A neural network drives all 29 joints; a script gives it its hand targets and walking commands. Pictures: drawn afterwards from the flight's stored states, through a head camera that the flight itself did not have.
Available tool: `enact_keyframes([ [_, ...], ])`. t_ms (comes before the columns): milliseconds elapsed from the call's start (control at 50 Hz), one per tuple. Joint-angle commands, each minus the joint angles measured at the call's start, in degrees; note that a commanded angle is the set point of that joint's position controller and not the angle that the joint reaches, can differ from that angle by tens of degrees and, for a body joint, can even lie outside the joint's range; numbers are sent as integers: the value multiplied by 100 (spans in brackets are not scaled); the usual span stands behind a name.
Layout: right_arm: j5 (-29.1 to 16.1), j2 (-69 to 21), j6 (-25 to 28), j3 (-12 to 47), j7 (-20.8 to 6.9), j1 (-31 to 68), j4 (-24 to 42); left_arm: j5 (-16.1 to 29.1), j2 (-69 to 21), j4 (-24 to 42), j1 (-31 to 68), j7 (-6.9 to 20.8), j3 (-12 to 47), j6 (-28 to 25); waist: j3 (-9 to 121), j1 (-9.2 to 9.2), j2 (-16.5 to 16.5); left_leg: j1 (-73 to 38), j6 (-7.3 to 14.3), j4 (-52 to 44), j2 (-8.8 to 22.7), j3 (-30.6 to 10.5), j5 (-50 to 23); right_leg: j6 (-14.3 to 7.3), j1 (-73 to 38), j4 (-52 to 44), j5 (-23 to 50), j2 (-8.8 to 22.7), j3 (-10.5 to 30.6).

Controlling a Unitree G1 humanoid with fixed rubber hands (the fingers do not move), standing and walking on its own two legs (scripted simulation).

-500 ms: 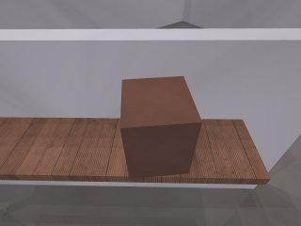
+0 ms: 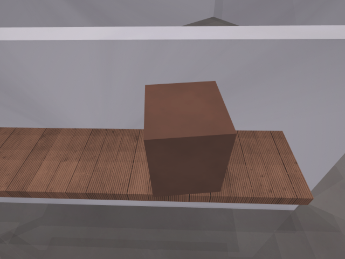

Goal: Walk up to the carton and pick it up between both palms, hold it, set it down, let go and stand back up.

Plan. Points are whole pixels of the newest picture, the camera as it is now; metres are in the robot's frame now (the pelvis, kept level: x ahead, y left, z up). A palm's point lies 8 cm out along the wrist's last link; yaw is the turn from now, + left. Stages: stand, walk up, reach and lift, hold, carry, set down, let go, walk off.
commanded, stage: stand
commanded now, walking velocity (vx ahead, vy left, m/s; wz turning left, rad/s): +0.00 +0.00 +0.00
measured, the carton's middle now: (183, 139) +0.45 +0.01 +0.02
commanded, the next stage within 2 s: none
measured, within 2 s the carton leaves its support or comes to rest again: neither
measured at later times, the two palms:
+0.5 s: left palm out of the picture +0.09 +0.30 -0.10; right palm out of the picture +0.08 -0.30 -0.10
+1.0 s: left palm out of the picture +0.09 +0.30 -0.10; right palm out of the picture +0.09 -0.31 -0.10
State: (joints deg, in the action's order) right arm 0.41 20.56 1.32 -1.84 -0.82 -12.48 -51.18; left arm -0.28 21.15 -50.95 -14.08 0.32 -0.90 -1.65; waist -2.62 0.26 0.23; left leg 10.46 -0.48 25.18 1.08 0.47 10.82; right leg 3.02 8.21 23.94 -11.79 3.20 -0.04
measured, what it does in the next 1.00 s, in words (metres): stands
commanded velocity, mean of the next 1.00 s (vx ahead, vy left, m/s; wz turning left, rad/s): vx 0.00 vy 0.00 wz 0.00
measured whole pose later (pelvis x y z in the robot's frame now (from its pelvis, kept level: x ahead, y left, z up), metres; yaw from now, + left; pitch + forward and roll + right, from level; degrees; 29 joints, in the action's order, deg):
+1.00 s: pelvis +0.01 -0.01 +0.00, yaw -1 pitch -4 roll +0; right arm 0.0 20.9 0.9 -1.4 0.0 -10.4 -55.8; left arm 0.0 20.8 -56.7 -10.9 -0.2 -0.6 -1.2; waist -2.6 0.1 -0.1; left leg 7.4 -1.1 21.4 1.5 0.8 9.9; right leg 2.7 5.9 21.1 -11.2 2.8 0.8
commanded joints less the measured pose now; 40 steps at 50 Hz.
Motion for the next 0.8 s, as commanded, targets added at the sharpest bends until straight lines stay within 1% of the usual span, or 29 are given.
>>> enact_keyframes([
  [0,-75,1100,78,-229,11,158,333,41,1084,322,100,-60,-241,-97,147,13,-156,258,250,-836,593,-675,569,-405,40,-457,-255,362,426],
  [20,-61,1112,96,-208,27,149,281,29,1051,262,70,-75,-264,-114,-63,9,18,240,258,-802,585,-602,659,-369,154,-564,-142,353,412],
  [60,-57,1046,102,-230,21,285,346,-24,1046,217,57,-91,-249,-133,84,-38,-209,109,243,-676,497,-477,201,-425,124,-588,8,437,494],
  [80,-34,1185,67,-213,58,287,268,-6,956,192,197,-55,-217,-94,-43,17,-158,112,189,-737,494,-514,561,-362,254,-623,-172,310,386],
  [140,-12,1134,75,-223,88,211,198,-13,1191,136,367,-55,-285,-78,-30,-149,355,-104,193,-674,510,-499,23,-357,319,-731,-91,367,463],
  [160,6,1215,78,-220,74,236,194,-22,1149,123,223,-99,-240,-90,-16,-77,-252,-105,185,-669,538,-414,56,-385,215,-723,-191,342,492],
  [180,3,963,54,-156,54,262,241,-46,1244,34,132,-121,-270,-76,-45,-135,-307,-3,213,-655,523,-441,2,-378,68,-715,6,358,504],
  [220,-35,1159,93,-201,108,185,155,-16,1067,95,365,-75,-260,-94,-27,-122,-178,82,205,-641,570,-438,-277,-345,-71,-638,577,409,492],
  [240,-74,1101,96,-178,77,335,225,-16,1154,77,303,-82,-252,-82,148,-33,-29,13,189,-659,552,-477,-454,-336,-209,-518,547,375,417],
  [260,-55,1191,76,-198,100,256,93,11,958,38,306,-88,-211,-71,-4,-109,-127,-80,184,-723,511,-459,-166,-316,-59,-658,239,333,401],
  [320,-77,1217,82,-176,90,189,26,39,1082,70,328,-95,-190,-57,80,-96,317,19,177,-772,551,-518,84,-350,-95,-731,92,367,356],
  [340,-27,1156,72,-174,88,347,86,13,1124,43,204,-74,-266,-77,137,51,98,60,178,-774,559,-450,-40,-363,-226,-654,117,395,375],
  [360,-13,1172,69,-178,89,407,66,16,1124,10,310,-90,-253,-25,154,11,-227,67,143,-806,493,-386,-25,-358,-228,-633,198,396,425],
  [380,-60,1154,78,-180,120,297,25,10,1017,36,242,-75,-200,6,-198,-21,-94,118,138,-782,530,-448,-169,-374,33,-660,175,376,405],
  [400,1,1203,101,-209,121,440,-14,-4,1119,-90,199,-80,-228,5,-175,77,-219,153,136,-864,511,-536,174,-373,7,-700,-15,350,357],
  [440,-39,1142,77,-198,90,417,32,21,1049,-56,414,-94,-245,-62,-14,-6,-106,195,154,-913,542,-557,399,-359,-118,-699,52,348,381],
  [460,8,1121,91,-181,97,278,-43,-3,1159,-49,398,-76,-244,-59,-231,-24,168,180,154,-935,635,-542,150,-394,53,-670,41,407,387],
  [480,-36,1072,87,-155,99,228,-60,18,1153,-72,243,-71,-221,-104,-111,-1,79,101,179,-878,566,-535,169,-358,-41,-792,88,351,423],
  [500,-56,1108,72,-189,94,541,44,34,1067,-163,330,-123,-188,-62,-41,20,-342,0,162,-916,597,-470,188,-370,89,-709,114,413,505],
  [540,-41,1087,96,-166,99,380,-73,-27,1100,-161,325,-75,-251,-99,94,20,169,-9,193,-910,669,-632,-29,-372,-80,-659,81,361,407],
  [620,-5,1258,84,-246,103,374,-77,-7,1199,-201,276,-100,-271,-104,42,-5,-323,-152,143,-774,596,-470,-287,-365,7,-677,318,400,443],
  [640,-47,1270,104,-267,100,307,-34,6,1177,-232,349,-110,-253,-121,-119,-57,48,-66,159,-763,678,-521,-237,-368,183,-704,388,418,502],
  [660,-74,1166,95,-209,106,30,-169,-12,1207,-253,312,-106,-261,-97,202,-162,117,-219,170,-873,639,-561,-325,-355,-89,-707,365,395,397],
  [680,-67,1366,72,-251,140,302,-110,17,1062,-141,355,-93,-219,-85,99,11,89,-262,147,-750,606,-437,-603,-325,-51,-664,584,377,425],
  [700,-88,1234,69,-209,162,160,-171,35,878,-197,390,-79,-159,-60,203,-51,25,-309,162,-680,563,-442,-547,-340,-54,-813,518,375,356],
  [720,-23,1212,58,-208,144,370,-103,10,1136,-182,373,-110,-209,-85,-102,7,279,-215,144,-820,645,-546,-633,-356,73,-739,387,398,352],
  [740,-80,1130,51,-160,158,546,-43,75,1057,-256,351,-121,-181,-38,147,-8,-166,-338,142,-719,610,-337,-353,-309,85,-842,424,401,441],
  [760,-56,933,62,-139,124,391,-23,-1,1268,-242,524,-124,-264,-61,-26,-156,-4,-236,113,-731,642,-460,-297,-379,197,-806,272,479,566],
  [780,-87,926,52,-116,129,163,-98,56,1116,-285,206,-103,-239,-54,136,-93,-202,-297,169,-696,640,-412,-205,-395,41,-868,327,444,560],
])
